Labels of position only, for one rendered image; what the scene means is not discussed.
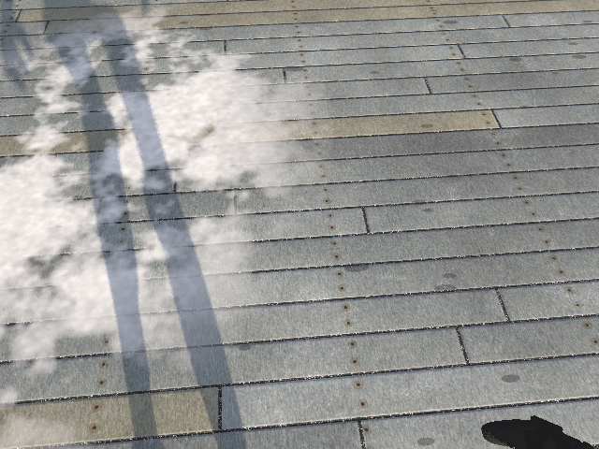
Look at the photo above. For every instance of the robot right hand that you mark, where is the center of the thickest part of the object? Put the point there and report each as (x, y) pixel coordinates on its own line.
(536, 433)

